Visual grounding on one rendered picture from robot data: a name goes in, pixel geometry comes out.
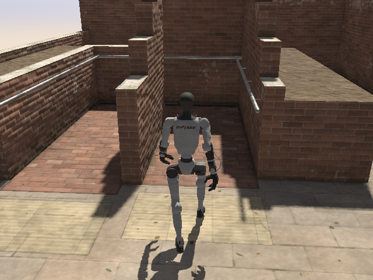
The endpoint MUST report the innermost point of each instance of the robot left upper arm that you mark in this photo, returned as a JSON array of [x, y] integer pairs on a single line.
[[166, 131]]

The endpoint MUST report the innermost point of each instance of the robot right upper arm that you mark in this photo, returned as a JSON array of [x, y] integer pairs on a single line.
[[204, 123]]

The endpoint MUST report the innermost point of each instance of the right robot forearm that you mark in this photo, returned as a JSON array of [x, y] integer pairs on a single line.
[[211, 161]]

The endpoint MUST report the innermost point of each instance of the left robot shin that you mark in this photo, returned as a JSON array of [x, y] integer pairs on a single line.
[[177, 221]]

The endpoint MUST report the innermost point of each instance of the robot left hand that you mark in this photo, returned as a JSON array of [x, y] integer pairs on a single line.
[[165, 161]]

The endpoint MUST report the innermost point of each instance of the humanoid robot head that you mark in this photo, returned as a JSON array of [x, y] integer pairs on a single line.
[[186, 100]]

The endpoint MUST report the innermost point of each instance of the left robot forearm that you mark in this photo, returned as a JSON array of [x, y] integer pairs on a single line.
[[162, 150]]

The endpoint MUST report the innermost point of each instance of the robot right hand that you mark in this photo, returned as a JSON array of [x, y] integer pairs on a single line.
[[215, 181]]

